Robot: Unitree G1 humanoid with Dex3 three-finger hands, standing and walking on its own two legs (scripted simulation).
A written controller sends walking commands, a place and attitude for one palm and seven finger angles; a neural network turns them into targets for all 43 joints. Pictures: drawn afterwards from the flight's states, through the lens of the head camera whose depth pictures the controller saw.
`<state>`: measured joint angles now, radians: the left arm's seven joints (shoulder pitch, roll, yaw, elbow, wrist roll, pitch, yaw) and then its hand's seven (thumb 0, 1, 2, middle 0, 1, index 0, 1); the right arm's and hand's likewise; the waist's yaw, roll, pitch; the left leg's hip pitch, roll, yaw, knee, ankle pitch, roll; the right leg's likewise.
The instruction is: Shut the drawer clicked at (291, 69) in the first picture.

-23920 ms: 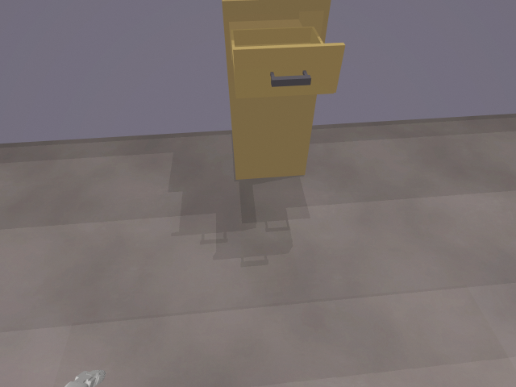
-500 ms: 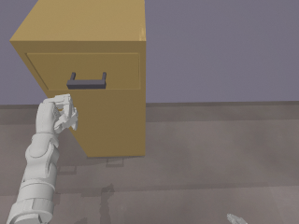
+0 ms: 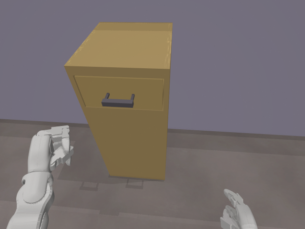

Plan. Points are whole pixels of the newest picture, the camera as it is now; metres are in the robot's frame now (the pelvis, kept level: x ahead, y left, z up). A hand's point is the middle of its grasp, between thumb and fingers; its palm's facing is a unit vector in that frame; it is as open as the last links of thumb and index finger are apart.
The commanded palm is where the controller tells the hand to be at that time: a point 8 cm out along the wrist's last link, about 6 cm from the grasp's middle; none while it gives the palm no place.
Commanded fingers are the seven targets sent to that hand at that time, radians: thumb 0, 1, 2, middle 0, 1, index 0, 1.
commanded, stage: draw the hand back to the body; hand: left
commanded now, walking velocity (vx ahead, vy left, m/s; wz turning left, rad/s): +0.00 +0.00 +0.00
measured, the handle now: (119, 99) +0.58 +0.20 -0.01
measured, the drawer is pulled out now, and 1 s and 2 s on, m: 0.00 0.00 0.00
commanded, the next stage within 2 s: step back with the hand held close in 0.50 s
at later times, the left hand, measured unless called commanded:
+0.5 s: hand (30, 179) +0.16 +0.24 +0.16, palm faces +0.45 -0.81 -0.39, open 3.2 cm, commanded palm +0.12 +0.28 +0.18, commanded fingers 0.00 0.90 0.90 -1.40 -1.60 -1.40 -1.60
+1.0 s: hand (26, 189) +0.15 +0.25 +0.15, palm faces +0.30 -0.81 -0.50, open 3.2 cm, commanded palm +0.09 +0.29 +0.18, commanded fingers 0.00 0.90 0.90 -1.40 -1.60 -1.40 -1.60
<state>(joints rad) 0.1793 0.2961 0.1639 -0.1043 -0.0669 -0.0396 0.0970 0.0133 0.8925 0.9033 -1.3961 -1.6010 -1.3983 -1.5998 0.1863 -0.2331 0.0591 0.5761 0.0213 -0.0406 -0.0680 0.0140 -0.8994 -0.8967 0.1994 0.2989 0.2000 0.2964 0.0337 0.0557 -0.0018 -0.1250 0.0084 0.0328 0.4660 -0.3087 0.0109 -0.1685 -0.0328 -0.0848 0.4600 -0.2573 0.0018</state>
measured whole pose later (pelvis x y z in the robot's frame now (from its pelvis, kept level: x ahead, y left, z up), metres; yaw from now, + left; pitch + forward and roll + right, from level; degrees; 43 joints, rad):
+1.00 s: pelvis -0.04 +0.01 +0.00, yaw +0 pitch +0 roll +0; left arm 0.64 0.38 0.35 -0.55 -0.05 -0.16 0.12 0.01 0.89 0.90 -1.40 -1.60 -1.40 -1.60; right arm 0.19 -0.24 -0.02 0.56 0.00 -0.01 -0.07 0.02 -0.90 -0.90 0.20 0.30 0.20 0.30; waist -0.01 0.03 0.05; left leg -0.24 -0.01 0.04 0.48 -0.24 0.03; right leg -0.27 -0.05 -0.08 0.44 -0.17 0.02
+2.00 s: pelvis -0.18 +0.01 -0.01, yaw +3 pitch +2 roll -1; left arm 0.62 0.42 0.41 -0.61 -0.03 -0.27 0.14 0.01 0.88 0.90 -1.40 -1.60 -1.41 -1.60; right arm 0.19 -0.21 -0.02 0.60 -0.01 -0.02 -0.07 0.01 -0.90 -0.90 0.20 0.30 0.20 0.30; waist -0.01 -0.04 -0.05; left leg -0.42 -0.02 -0.02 0.74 -0.32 -0.01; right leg -0.37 0.03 0.04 0.51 -0.18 0.01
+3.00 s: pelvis -0.30 +0.00 -0.01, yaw +3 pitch +0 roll +0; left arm 0.61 0.35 0.34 -0.53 -0.01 -0.21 0.15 0.01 0.88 0.90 -1.40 -1.60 -1.41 -1.60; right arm 0.26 -0.23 0.00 0.65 -0.01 -0.11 -0.08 0.02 -0.90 -0.90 0.20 0.30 0.20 0.30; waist 0.00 -0.02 -0.02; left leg -0.26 0.02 0.04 0.52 -0.26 0.02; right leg -0.29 0.00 -0.10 0.53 -0.24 -0.04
